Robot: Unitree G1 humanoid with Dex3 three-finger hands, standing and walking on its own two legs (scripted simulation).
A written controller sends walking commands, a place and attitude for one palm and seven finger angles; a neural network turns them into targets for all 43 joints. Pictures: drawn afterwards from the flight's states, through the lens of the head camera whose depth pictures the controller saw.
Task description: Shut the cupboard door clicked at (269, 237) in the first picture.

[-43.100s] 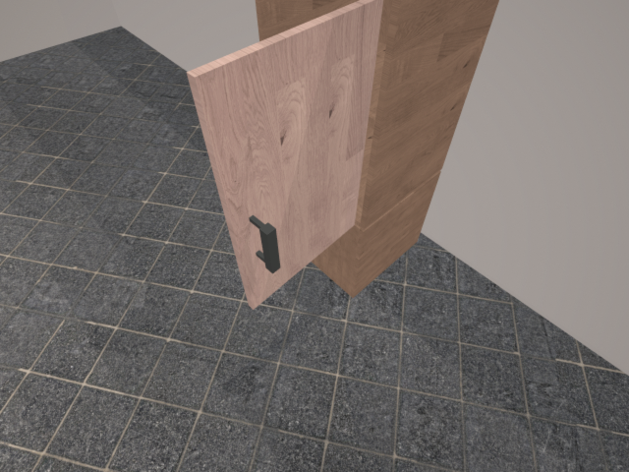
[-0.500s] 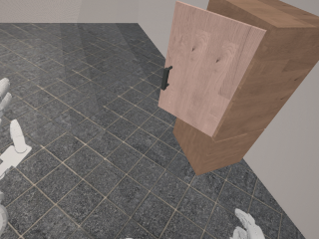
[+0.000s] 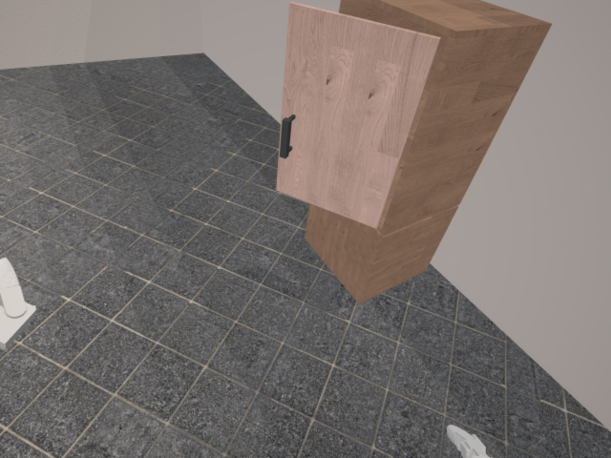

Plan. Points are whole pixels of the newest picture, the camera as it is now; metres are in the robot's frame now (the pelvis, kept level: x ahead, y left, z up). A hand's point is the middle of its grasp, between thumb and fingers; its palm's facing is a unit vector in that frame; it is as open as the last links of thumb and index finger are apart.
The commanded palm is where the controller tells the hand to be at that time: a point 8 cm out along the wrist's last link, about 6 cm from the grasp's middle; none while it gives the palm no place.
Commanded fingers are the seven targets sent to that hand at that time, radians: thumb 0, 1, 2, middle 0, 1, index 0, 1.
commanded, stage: stop stepping back and stand still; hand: left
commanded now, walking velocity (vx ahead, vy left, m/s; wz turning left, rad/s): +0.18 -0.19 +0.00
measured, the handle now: (288, 136) +1.04 +0.04 -0.09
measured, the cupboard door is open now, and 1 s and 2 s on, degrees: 33 33 33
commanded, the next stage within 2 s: let the arm hang, fingers relaxed in 0.24 s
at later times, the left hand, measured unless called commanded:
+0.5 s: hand (126, 422) +0.20 +0.23 -0.07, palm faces +0.14 -0.93 -0.34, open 7.4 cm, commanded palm none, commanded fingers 0.00 0.90 0.90 -0.20 -0.30 -0.20 -0.30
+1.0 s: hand out of the picture +0.01 +0.18 -0.16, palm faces +0.05 -0.97 -0.22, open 7.3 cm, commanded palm none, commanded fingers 0.00 0.90 0.90 -0.20 -0.30 -0.20 -0.30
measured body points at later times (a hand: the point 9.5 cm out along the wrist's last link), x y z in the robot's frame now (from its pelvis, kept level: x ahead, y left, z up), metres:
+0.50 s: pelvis +0.00 +0.01 -0.02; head -0.01 -0.01 +0.43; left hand +0.19 +0.28 -0.04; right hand +0.14 -0.25 -0.12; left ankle +0.05 +0.12 -0.73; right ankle -0.01 -0.12 -0.71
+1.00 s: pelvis +0.02 -0.01 +0.02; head +0.03 -0.01 +0.47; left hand +0.01 +0.23 -0.14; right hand +0.01 -0.23 -0.15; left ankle +0.05 +0.11 -0.73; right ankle +0.01 -0.11 -0.73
